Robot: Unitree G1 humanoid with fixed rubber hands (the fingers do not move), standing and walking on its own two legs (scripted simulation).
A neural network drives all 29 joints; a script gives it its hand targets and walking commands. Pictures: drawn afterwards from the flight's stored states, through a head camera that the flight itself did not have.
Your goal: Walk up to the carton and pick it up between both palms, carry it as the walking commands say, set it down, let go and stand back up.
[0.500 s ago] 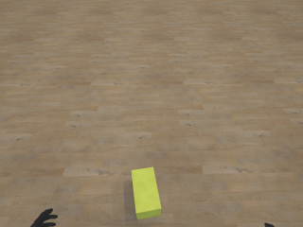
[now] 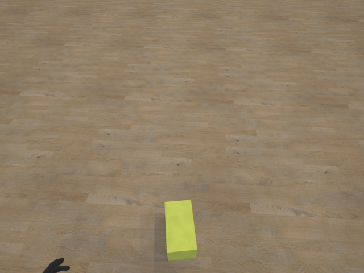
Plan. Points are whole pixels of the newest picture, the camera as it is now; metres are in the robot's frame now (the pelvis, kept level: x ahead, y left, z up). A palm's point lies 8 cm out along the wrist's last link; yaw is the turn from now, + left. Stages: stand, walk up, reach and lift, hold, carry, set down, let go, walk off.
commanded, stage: walk up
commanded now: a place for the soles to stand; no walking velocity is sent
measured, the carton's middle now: (179, 229) +0.46 +0.02 -0.70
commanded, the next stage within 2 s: reach and lift in 1.32 s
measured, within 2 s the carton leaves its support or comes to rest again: neither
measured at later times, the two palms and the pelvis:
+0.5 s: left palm out of the picture +0.07 +0.32 -0.10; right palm out of the picture +0.09 -0.32 -0.10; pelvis -0.01 +0.00 +0.00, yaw +4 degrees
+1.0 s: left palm out of the picture +0.05 +0.33 -0.10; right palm out of the picture +0.11 -0.31 -0.10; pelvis -0.01 +0.00 +0.00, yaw +7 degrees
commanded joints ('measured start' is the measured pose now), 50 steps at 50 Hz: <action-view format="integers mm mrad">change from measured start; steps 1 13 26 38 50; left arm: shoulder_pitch -38 -24 0 19 33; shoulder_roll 179 174 174 177 182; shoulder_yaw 34 40 46 52 57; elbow -44 -55 -77 -97 -117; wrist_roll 0 2 3 4 4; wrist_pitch -9 -9 -6 -2 3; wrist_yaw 3 -2 -5 -7 -9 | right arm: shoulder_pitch -1 11 19 22 25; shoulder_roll -173 -172 -177 -183 -190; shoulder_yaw -33 -31 -29 -30 -31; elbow -43 -48 -59 -74 -91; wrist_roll -1 -3 -4 -4 -4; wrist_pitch -9 -7 -3 1 5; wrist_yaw -7 -11 -14 -17 -20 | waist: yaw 3 5 8 10 12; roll -2 -3 1 6 8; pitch -63 -51 -44 -41 -40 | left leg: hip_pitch -56 -94 -129 -155 -174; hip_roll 95 83 70 59 48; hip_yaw -66 -93 -123 -151 -173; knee -43 -32 -17 -3 13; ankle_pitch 212 190 189 196 205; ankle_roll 45 45 50 57 62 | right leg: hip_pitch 53 59 74 91 103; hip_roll -114 -118 -121 -124 -128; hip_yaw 88 65 38 21 8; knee -57 -70 -63 -46 -27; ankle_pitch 117 54 21 14 11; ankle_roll -47 -45 -44 -47 -52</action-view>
